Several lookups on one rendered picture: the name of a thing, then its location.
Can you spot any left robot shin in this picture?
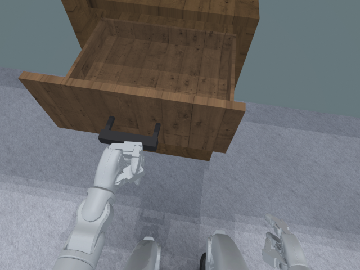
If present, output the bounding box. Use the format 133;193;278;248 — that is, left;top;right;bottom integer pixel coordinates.
144;236;154;241

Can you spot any right robot hand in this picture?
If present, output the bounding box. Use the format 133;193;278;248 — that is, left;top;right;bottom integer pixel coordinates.
262;213;308;270

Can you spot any cabinet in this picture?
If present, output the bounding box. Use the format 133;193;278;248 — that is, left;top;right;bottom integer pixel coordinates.
61;0;260;161

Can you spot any robot right thigh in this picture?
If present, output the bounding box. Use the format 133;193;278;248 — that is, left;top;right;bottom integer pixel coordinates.
206;234;249;270

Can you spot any handle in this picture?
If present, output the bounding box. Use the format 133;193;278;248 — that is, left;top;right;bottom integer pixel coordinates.
98;116;161;152

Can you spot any left robot hand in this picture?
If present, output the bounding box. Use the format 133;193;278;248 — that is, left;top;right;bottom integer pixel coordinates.
94;141;145;194

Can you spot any drawer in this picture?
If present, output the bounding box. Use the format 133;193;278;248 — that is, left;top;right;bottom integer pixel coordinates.
18;17;246;153

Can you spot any left robot forearm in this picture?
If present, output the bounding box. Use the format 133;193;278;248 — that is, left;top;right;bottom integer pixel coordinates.
52;187;116;270

